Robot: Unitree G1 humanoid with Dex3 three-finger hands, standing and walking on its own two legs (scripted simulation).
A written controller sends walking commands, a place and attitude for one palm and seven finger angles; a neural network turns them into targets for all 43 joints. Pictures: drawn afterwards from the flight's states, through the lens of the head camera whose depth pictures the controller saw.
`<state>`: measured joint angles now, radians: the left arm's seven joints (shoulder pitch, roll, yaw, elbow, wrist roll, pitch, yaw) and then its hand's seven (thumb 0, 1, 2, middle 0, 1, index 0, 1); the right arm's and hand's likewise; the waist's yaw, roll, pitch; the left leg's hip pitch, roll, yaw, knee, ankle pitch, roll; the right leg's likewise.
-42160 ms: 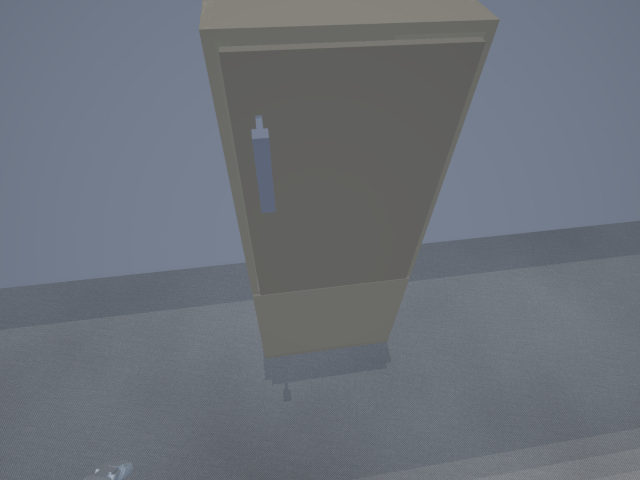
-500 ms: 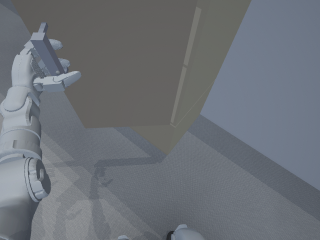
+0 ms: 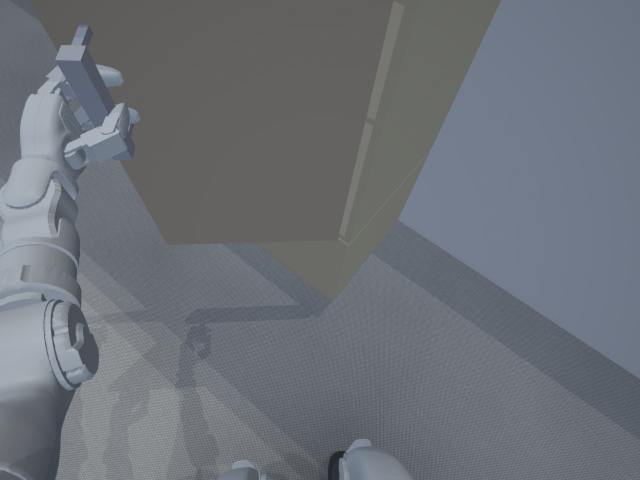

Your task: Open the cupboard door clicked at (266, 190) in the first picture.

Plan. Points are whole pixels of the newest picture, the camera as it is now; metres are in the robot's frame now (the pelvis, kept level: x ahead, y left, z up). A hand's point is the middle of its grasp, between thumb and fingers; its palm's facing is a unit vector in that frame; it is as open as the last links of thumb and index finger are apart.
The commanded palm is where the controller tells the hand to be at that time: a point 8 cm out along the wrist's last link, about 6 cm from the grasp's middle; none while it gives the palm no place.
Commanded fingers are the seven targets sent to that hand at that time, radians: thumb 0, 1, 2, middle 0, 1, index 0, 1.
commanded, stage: pull the door open along its arc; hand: left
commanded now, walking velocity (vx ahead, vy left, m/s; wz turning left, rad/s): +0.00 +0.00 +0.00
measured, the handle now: (105, 97) +0.56 +0.22 +0.11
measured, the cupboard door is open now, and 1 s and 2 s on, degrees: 42 85 88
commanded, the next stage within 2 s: open thumb and fingers to let go in 1.04 s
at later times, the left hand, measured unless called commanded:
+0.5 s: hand (134, 212) +0.39 +0.17 +0.11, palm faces +0.08 -0.99 +0.07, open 6.5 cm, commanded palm +0.33 +0.23 +0.11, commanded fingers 0.00 0.90 0.90 -0.40 -1.35 -0.40 -1.35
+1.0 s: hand (227, 295) +0.30 +0.07 +0.12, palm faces +0.39 -0.92 +0.01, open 6.5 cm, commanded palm +0.23 +0.11 +0.11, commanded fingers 0.00 0.90 0.90 -0.40 -1.35 -0.40 -1.35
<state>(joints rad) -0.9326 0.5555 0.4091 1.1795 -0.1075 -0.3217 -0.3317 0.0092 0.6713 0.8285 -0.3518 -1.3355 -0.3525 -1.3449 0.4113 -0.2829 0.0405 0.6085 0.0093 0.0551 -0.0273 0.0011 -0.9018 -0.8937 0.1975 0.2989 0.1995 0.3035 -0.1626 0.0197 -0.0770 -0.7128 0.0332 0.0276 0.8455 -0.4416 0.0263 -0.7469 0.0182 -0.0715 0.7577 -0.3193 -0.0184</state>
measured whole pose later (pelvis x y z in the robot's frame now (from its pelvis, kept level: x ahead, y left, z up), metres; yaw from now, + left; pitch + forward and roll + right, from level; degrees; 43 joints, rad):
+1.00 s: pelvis +0.02 -0.03 +0.02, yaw +2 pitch +3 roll +0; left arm 0.19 -0.09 -0.16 -0.13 0.03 -0.01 0.45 0.03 0.65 0.74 -0.29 -1.29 -0.31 -1.32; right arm 0.20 -0.19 0.02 0.54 -0.04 0.10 -0.01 0.01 -0.90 -0.89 0.20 0.30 0.20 0.30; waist 0.00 0.05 -0.07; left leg -0.30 0.03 0.01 0.64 -0.40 -0.02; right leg -0.36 0.02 -0.09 0.65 -0.34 -0.05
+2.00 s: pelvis -0.01 -0.01 +0.02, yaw +3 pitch +1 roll +0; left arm 0.01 -0.10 -0.25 0.05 0.07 -0.01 0.54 -0.01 -0.50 0.30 -0.34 -0.69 -0.34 -0.70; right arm 0.16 -0.17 0.02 0.59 -0.04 0.10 -0.02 0.01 -0.90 -0.89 0.20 0.30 0.20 0.30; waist 0.01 0.03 -0.04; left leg -0.33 0.00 0.01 0.69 -0.38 0.01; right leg -0.39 -0.01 -0.09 0.67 -0.30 -0.03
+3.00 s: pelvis +0.01 -0.03 +0.01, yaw +2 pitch +4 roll +0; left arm 0.50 0.16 -0.04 -0.33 -0.14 -0.15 -0.13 -0.01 -0.50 0.30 -0.19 -0.32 -0.18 -0.31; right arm 0.25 -0.22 0.04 0.49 0.01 -0.11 -0.03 0.01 -0.90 -0.89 0.20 0.30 0.20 0.30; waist 0.02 0.04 -0.06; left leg -0.38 0.02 0.00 0.75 -0.44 -0.01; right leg -0.44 0.00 -0.09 0.74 -0.38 -0.05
